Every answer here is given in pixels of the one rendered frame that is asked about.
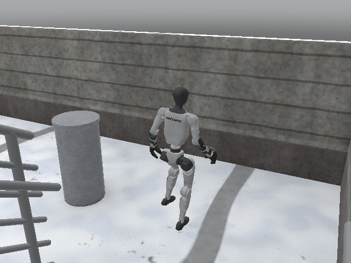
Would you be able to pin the left robot hand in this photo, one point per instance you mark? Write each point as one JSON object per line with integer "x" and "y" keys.
{"x": 155, "y": 149}

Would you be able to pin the robot right upper arm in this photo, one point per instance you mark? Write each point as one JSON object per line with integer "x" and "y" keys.
{"x": 193, "y": 120}

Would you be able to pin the right robot forearm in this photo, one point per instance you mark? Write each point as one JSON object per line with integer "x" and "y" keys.
{"x": 204, "y": 149}

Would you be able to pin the robot left shin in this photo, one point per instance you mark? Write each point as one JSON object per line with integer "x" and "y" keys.
{"x": 170, "y": 183}

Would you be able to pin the left robot forearm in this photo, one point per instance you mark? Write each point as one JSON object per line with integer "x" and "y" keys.
{"x": 153, "y": 140}

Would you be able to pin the robot left upper arm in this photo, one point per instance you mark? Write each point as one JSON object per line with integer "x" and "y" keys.
{"x": 158, "y": 120}

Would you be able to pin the humanoid robot torso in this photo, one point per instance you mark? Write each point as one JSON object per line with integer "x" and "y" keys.
{"x": 176, "y": 132}

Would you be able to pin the right robot hand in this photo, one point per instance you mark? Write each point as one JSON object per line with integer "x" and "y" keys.
{"x": 213, "y": 158}

